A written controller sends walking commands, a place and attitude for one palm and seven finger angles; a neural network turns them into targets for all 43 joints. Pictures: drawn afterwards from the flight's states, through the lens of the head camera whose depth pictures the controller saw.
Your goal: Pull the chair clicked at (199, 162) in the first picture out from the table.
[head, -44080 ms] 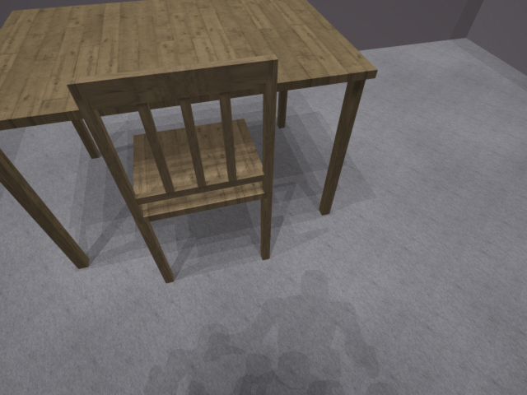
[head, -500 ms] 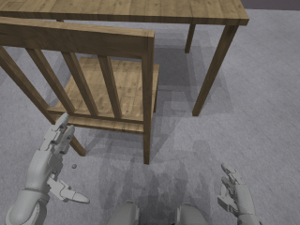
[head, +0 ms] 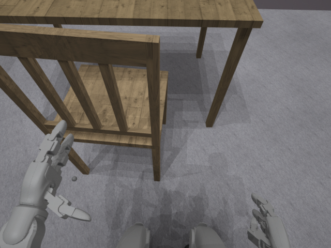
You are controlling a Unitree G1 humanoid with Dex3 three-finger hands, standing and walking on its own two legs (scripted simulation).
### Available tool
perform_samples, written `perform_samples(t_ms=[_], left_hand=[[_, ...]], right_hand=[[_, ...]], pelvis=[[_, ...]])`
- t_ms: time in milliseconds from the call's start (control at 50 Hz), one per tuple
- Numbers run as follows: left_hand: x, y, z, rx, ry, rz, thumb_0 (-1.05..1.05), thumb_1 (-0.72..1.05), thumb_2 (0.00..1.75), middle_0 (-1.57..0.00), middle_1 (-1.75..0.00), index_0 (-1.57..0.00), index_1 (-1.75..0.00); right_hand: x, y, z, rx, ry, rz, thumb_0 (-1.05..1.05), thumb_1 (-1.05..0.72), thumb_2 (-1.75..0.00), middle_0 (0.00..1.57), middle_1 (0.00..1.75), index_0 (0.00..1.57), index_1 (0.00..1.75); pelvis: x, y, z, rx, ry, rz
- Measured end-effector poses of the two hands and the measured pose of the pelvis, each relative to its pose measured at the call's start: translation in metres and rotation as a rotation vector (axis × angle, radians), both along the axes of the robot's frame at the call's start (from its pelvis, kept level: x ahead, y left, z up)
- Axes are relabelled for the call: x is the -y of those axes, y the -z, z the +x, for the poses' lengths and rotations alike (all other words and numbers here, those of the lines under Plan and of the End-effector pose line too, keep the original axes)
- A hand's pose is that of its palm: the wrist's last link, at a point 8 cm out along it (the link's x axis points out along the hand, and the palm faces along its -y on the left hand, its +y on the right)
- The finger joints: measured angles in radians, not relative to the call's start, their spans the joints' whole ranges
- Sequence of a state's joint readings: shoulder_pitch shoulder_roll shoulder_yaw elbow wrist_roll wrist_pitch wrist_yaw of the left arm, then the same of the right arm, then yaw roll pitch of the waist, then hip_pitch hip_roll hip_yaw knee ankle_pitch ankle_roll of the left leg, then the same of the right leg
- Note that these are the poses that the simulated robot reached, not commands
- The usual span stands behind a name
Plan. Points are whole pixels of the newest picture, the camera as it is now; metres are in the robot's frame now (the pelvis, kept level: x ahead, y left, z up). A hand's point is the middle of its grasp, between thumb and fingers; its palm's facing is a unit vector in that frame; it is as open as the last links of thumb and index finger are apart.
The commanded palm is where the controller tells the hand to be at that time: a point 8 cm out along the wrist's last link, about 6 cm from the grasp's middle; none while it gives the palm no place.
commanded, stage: raise the hand toward the chair's back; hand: left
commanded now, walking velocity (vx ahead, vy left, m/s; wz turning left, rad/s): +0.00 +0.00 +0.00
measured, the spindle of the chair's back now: (84, 99) +0.50 +0.28 +0.00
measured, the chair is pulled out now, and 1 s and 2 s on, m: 0.19 0.19 0.19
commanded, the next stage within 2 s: aim the fingers beside a spindle in 0.22 s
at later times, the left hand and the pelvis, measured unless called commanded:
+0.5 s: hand (88, 182) +0.25 +0.18 +0.04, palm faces -0.06 -1.00 -0.06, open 16.9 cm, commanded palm +0.23 +0.24 +0.05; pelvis -0.01 -0.02 -0.01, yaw +1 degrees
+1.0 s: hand (96, 163) +0.29 +0.18 +0.04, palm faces -0.05 -1.00 -0.04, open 16.9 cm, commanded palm +0.27 +0.23 +0.03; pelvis -0.01 +0.00 -0.02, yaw +0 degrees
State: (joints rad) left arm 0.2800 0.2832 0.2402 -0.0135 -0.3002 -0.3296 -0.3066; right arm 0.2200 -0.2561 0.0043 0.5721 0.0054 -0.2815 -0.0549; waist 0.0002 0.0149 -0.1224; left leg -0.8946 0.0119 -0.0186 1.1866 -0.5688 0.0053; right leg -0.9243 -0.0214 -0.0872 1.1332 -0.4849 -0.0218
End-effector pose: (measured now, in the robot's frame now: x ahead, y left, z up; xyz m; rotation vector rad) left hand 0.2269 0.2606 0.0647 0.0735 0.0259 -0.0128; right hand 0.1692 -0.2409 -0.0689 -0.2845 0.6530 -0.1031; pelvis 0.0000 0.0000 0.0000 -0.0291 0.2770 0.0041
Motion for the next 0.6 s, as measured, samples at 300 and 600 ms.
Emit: perform_samples(t_ms=[300, 600], left_hand=[[0.017, 0.003, -0.012, -0.005, 0.006, 0.003, -0.02, -0.5, 0.3, -0.06, -0.08, -0.06, -0.08], [0.023, 0.019, 0.014, -0.01, 0.032, -0.017, -0.02, -0.5, 0.3, -0.06, -0.08, -0.06, -0.08]], right_hand=[[0.006, 0.002, 0.004, 0.049, -0.015, 0.028, 0.01, -0.91, -0.9, 0.21, 0.3, 0.2, 0.3], [0.013, 0.014, -0.001, 0.031, -0.015, 0.013, 0.01, -0.91, -0.9, 0.21, 0.3, 0.2, 0.3]], pelvis=[[0.013, 0.003, -0.008, 0.014, -0.001, 0.011], [0.016, 0.011, -0.011, -0.007, 0.0, 0.013]])
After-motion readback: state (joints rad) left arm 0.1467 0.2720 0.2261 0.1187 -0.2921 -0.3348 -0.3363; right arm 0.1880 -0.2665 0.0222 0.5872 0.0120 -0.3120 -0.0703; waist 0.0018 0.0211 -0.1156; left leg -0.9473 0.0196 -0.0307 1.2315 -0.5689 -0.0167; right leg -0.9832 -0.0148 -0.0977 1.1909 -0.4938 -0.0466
